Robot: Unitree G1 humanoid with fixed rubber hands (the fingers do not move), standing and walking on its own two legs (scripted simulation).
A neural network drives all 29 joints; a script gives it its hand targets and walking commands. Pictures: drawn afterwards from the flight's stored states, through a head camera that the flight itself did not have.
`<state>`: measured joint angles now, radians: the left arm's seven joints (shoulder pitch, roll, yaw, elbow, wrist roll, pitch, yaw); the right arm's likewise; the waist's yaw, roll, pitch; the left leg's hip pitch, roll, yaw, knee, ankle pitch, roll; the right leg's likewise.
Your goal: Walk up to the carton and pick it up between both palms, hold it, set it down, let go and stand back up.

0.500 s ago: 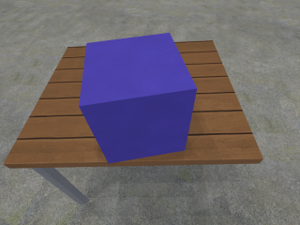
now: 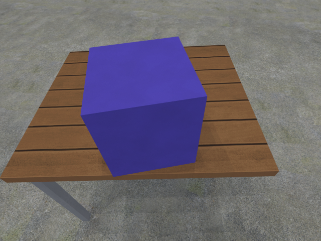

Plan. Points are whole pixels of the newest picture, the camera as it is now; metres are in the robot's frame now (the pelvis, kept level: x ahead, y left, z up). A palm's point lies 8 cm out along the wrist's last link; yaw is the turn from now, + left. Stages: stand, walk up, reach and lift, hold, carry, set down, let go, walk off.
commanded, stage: reach and lift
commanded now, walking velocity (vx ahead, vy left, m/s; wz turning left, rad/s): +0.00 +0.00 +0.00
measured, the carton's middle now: (145, 108) +0.49 +0.06 +0.04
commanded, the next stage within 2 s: none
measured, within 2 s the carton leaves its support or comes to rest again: neither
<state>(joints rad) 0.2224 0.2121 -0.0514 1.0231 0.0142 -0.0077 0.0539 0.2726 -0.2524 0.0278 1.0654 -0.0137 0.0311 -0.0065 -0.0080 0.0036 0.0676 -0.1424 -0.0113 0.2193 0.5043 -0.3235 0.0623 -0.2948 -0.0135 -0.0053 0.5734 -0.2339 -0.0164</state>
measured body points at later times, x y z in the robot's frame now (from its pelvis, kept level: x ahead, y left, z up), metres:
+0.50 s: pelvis -0.03 -0.04 -0.02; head -0.01 -0.02 +0.42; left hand +0.09 +0.26 -0.12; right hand +0.15 -0.24 -0.13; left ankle -0.02 +0.07 -0.73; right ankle +0.05 -0.11 -0.73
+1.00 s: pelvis +0.00 -0.06 +0.00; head +0.00 -0.05 +0.45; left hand +0.13 +0.24 -0.07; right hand +0.16 -0.24 -0.08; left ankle -0.02 +0.07 -0.73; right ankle +0.05 -0.11 -0.73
